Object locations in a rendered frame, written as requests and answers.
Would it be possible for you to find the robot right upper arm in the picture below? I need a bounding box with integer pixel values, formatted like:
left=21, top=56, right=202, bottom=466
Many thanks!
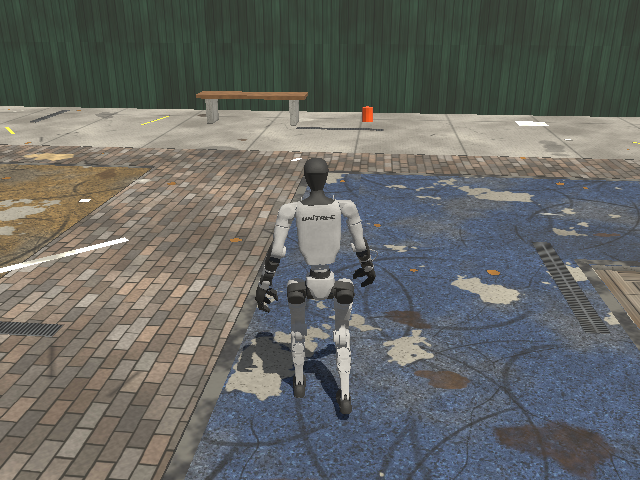
left=338, top=200, right=367, bottom=252

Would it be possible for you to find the robot right forearm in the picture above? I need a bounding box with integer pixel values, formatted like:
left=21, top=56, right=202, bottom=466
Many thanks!
left=356, top=237, right=374, bottom=272

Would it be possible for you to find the left robot hand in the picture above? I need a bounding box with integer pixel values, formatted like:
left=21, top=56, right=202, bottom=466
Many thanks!
left=255, top=285, right=278, bottom=313

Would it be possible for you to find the right robot hand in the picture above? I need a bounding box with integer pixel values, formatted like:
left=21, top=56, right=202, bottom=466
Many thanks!
left=353, top=268, right=376, bottom=287

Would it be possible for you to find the robot left shin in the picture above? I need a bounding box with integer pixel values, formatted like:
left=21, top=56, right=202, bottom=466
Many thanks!
left=291, top=324, right=305, bottom=385

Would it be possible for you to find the left robot foot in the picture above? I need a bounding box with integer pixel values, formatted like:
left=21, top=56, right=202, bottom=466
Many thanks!
left=293, top=374, right=306, bottom=398

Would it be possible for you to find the robot left upper arm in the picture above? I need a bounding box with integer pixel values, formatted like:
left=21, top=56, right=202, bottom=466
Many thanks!
left=270, top=202, right=297, bottom=259

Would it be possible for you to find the robot left forearm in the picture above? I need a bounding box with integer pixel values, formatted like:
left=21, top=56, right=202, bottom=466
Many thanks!
left=258, top=243, right=280, bottom=290

